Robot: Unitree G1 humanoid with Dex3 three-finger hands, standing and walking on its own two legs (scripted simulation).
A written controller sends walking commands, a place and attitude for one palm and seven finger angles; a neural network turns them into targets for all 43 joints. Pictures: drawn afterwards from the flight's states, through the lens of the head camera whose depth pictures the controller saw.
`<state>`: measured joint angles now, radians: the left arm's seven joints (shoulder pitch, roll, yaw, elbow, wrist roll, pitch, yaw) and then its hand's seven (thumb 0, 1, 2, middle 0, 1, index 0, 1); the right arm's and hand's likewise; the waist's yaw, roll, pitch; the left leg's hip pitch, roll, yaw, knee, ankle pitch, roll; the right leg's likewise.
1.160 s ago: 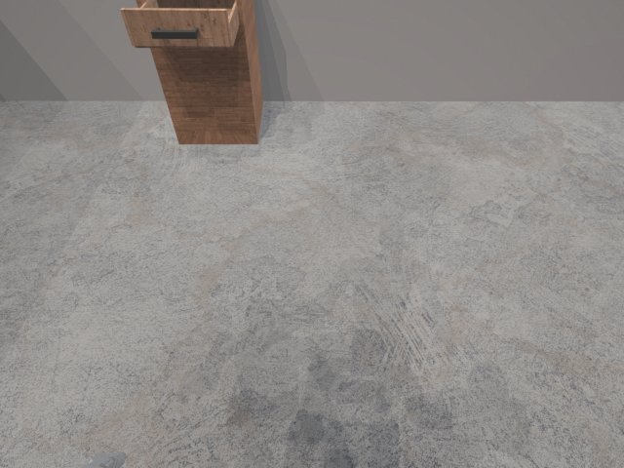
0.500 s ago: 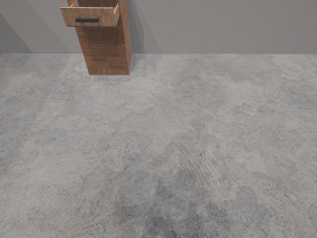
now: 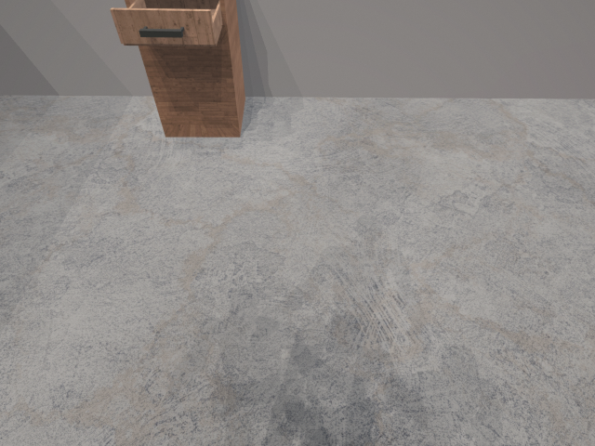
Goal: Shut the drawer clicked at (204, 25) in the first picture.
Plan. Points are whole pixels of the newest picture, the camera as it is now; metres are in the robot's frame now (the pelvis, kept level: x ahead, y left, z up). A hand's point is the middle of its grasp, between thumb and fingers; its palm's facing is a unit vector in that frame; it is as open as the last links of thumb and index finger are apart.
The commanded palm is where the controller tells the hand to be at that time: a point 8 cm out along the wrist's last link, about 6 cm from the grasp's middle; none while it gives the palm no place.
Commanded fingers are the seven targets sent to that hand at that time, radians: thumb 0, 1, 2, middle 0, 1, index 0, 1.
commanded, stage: look at it before walking up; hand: left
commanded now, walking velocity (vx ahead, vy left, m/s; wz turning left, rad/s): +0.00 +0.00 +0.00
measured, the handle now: (162, 30) +1.56 +0.62 -0.09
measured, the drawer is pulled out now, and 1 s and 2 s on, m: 0.24 0.24 0.24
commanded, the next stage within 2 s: walk to a spot facing it in 0.48 s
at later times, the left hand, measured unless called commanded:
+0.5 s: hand out of the picture +0.08 +0.25 -0.16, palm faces -0.03 -0.94 -0.33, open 7.4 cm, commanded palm none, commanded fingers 0.00 0.90 0.90 -0.20 -0.30 -0.20 -0.30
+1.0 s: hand out of the picture +0.02 +0.25 -0.20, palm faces +0.16 -0.97 -0.17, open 7.4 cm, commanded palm none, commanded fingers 0.00 0.90 0.90 -0.20 -0.30 -0.20 -0.30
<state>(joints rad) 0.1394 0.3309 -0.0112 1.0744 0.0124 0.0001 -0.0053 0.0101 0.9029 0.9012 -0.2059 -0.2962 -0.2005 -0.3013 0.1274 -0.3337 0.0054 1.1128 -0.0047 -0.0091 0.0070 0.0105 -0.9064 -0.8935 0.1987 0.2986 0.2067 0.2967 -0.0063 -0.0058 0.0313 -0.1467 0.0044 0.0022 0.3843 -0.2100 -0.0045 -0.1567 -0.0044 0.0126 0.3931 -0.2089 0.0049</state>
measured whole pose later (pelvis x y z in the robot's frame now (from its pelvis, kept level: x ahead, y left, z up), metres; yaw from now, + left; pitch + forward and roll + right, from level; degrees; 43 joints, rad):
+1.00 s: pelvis +0.08 +0.06 -0.02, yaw +10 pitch -1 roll -1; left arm 0.36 0.23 0.04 1.07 0.02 0.02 -0.01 0.01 0.90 0.90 -0.20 -0.30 -0.20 -0.30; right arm 0.33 -0.20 -0.03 1.03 -0.02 -0.03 0.02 0.01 -0.91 -0.89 0.20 0.30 0.20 0.30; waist -0.02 -0.05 0.03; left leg -0.31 0.02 0.12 0.66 -0.35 0.06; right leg -0.29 -0.11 -0.06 0.97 -0.50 0.03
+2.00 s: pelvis +0.50 +0.22 -0.01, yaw +25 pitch -2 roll -1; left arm 0.36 0.18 0.05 1.13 0.03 -0.02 -0.01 0.01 0.91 0.90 -0.20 -0.30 -0.19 -0.30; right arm 0.17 -0.15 -0.05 1.01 -0.01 -0.08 -0.01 0.00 -0.93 -0.89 0.20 0.30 0.21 0.30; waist 0.03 -0.04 0.07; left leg -0.27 0.03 0.17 0.54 -0.24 0.07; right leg -0.41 -0.12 -0.08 1.18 -0.38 0.02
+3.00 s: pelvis +0.86 +0.40 -0.02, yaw +32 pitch -2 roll -1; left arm 0.35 0.18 0.04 1.11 0.02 0.00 0.01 0.01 0.91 0.90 -0.20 -0.30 -0.19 -0.30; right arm 0.08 -0.16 -0.01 0.97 -0.02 -0.06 0.00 0.01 -0.91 -0.89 0.19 0.30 0.20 0.30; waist 0.06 -0.04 0.08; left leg -0.31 0.07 0.21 0.58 -0.23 0.05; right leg -0.38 -0.10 -0.09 1.13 -0.48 0.03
